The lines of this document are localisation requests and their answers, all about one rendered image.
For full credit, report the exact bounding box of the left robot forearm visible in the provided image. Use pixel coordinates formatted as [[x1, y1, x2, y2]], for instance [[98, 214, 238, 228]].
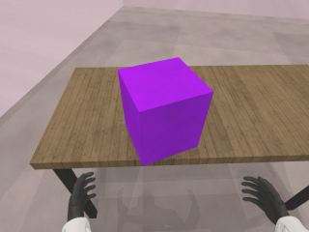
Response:
[[62, 217, 92, 232]]

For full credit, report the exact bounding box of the right robot hand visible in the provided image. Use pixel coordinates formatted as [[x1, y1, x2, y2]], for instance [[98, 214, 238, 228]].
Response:
[[241, 176, 290, 225]]

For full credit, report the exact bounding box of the right robot forearm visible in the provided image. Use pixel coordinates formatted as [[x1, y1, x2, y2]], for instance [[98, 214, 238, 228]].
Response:
[[275, 216, 309, 232]]

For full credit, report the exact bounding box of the carton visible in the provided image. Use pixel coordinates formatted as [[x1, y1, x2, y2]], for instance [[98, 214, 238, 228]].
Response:
[[118, 57, 213, 166]]

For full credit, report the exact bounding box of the table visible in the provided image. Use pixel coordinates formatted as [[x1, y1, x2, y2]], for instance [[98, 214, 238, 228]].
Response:
[[29, 64, 309, 218]]

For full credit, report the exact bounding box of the left robot hand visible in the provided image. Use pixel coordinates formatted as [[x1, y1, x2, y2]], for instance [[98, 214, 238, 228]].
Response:
[[67, 172, 96, 222]]

